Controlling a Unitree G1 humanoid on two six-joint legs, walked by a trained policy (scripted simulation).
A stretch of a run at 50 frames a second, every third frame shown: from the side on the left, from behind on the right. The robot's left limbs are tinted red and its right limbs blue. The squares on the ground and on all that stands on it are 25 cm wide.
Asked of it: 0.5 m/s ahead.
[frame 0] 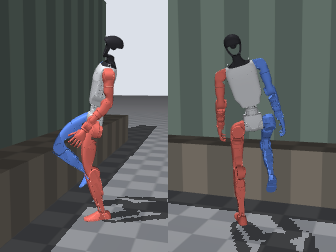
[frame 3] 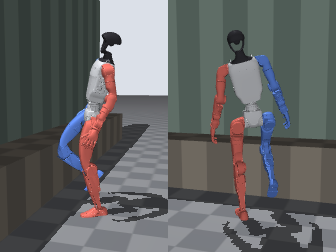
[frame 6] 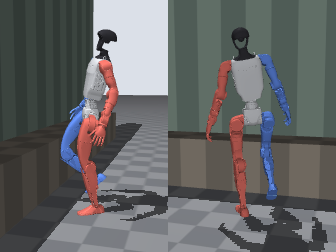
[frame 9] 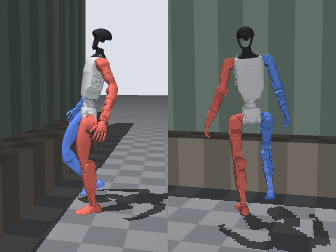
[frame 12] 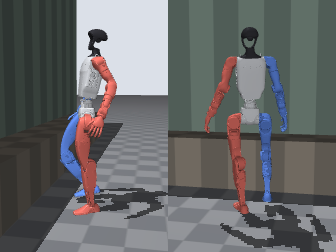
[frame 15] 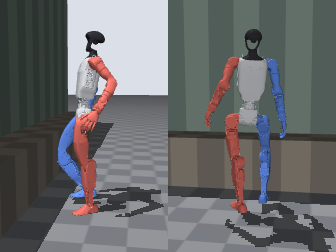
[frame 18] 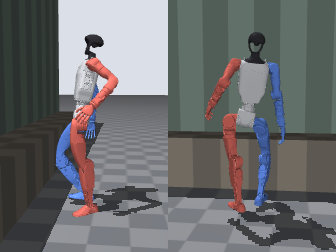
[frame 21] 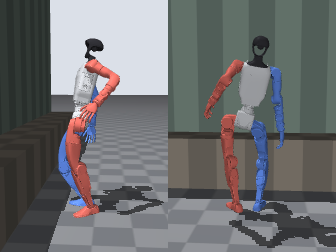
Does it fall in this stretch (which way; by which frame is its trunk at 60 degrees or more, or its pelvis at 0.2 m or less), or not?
no
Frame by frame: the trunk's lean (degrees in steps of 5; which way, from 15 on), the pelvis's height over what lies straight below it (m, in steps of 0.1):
0: 20 backward and to its left, 0.8
3: 20 backward and to its left, 0.8
6: 15 backward and to its left, 0.8
9: 15 backward and to its left, 0.8
12: 10, 0.8
15: 10, 0.8
18: 15 backward and to its right, 0.8
21: 15 backward and to its right, 0.7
